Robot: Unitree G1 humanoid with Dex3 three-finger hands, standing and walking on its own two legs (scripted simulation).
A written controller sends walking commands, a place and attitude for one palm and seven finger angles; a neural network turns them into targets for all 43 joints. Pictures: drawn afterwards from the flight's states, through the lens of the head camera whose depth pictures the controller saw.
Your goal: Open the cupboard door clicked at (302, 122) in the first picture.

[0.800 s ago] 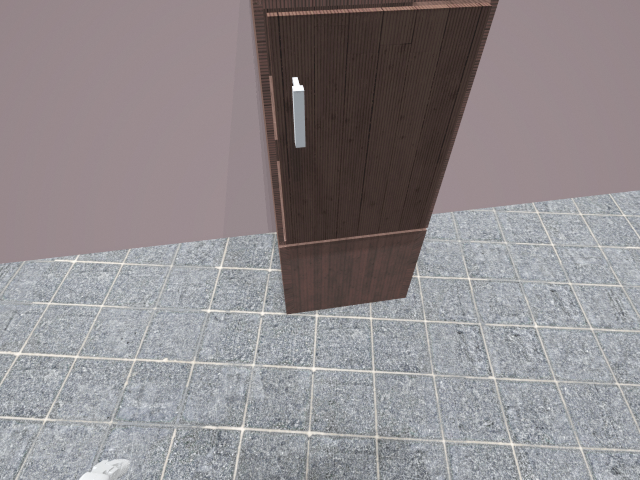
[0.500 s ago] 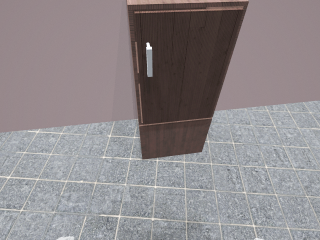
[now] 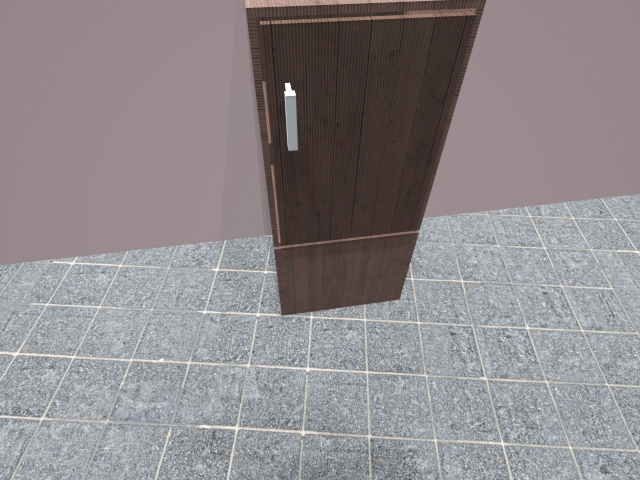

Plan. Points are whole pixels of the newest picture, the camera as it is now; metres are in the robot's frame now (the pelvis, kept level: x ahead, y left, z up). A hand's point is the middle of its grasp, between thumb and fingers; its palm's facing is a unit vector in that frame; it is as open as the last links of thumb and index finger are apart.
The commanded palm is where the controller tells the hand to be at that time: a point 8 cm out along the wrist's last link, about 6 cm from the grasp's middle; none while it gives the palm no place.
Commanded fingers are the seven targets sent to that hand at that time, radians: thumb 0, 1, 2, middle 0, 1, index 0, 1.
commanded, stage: stand and wait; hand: left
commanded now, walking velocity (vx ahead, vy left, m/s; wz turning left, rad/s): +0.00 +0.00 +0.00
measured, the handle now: (290, 117) +0.77 +0.11 +0.06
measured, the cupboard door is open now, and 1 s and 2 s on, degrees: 0 0 0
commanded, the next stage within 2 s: look at it before walking up in 0.02 s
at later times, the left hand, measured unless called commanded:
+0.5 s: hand out of the picture +0.06 +0.24 -0.16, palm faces -0.03 -0.95 -0.32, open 7.4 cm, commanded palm none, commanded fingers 0.00 0.90 0.90 -0.20 -0.30 -0.20 -0.30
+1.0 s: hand out of the picture +0.06 +0.23 -0.16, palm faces +0.02 -0.95 -0.32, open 7.4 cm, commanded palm none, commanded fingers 0.00 0.90 0.90 -0.20 -0.30 -0.20 -0.30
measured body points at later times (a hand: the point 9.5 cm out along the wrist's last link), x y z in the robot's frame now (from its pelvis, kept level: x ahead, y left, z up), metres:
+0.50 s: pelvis +0.00 +0.00 +0.00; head +0.00 +0.00 +0.45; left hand +0.06 +0.29 -0.13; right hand +0.06 -0.29 -0.14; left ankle -0.01 +0.12 -0.74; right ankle +0.00 -0.12 -0.74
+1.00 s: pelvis +0.00 +0.00 +0.00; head +0.00 +0.00 +0.45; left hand +0.06 +0.28 -0.14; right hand +0.07 -0.28 -0.15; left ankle -0.01 +0.12 -0.74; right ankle +0.00 -0.12 -0.74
